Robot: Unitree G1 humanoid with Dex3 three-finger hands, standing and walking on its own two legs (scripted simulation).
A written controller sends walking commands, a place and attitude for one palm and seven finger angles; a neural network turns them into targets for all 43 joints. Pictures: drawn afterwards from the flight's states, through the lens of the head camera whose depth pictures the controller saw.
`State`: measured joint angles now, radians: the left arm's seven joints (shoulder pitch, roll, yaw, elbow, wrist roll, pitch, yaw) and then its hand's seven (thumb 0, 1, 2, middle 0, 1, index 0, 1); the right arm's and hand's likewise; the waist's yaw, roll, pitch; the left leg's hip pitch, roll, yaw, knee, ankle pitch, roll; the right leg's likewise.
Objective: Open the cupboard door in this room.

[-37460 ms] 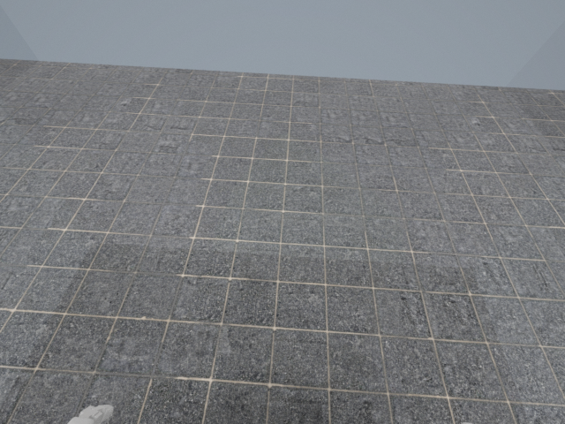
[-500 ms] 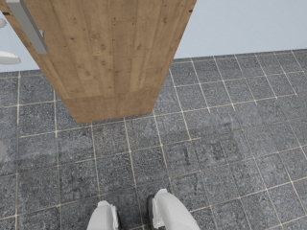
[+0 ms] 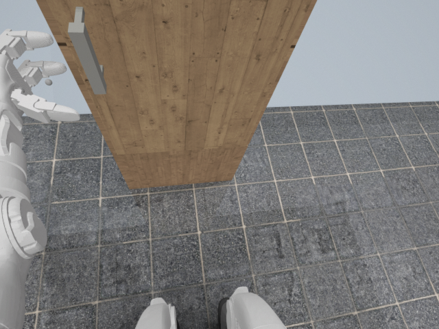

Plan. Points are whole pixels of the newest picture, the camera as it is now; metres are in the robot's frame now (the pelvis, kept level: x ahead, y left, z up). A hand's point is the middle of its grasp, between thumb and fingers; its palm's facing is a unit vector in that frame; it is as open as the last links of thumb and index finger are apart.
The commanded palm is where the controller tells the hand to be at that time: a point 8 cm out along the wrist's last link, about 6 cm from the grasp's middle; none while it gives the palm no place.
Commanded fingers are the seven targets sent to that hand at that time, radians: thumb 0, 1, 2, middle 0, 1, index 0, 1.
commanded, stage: move the hooked fingers beside the handle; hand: left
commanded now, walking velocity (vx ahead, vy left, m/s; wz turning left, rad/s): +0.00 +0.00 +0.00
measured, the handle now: (90, 54) +0.58 +0.18 +0.08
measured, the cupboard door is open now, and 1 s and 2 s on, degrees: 0 0 0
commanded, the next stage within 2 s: slide the fingers in behind the handle in 0.50 s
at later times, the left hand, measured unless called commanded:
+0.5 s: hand (38, 79) +0.52 +0.25 +0.08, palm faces +0.05 -1.00 +0.00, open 14.0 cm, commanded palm +0.51 +0.28 +0.07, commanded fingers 0.00 -0.50 0.30 -0.30 -1.20 -0.30 -1.20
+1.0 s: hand (60, 74) +0.53 +0.22 +0.08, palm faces +0.04 -1.00 +0.01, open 14.0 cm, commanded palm +0.51 +0.25 +0.07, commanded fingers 0.00 -0.50 0.30 -0.30 -1.20 -0.30 -1.20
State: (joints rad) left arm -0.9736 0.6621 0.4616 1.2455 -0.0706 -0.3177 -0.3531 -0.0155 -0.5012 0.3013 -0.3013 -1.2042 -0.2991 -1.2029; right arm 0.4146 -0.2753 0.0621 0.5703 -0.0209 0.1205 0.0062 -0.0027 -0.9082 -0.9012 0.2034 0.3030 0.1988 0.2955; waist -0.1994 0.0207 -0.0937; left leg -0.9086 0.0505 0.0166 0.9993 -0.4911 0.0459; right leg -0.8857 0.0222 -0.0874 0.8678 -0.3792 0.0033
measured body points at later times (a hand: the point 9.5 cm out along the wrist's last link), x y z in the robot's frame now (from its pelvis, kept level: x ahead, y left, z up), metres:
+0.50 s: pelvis -0.02 -0.01 -0.01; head +0.15 +0.03 +0.41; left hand +0.51 +0.31 +0.08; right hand -0.06 -0.28 -0.09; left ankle -0.02 +0.08 -0.68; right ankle +0.01 -0.13 -0.68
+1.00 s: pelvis +0.00 +0.00 -0.01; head +0.15 +0.03 +0.42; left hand +0.53 +0.28 +0.08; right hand -0.03 -0.25 -0.10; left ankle -0.02 +0.08 -0.68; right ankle +0.01 -0.13 -0.68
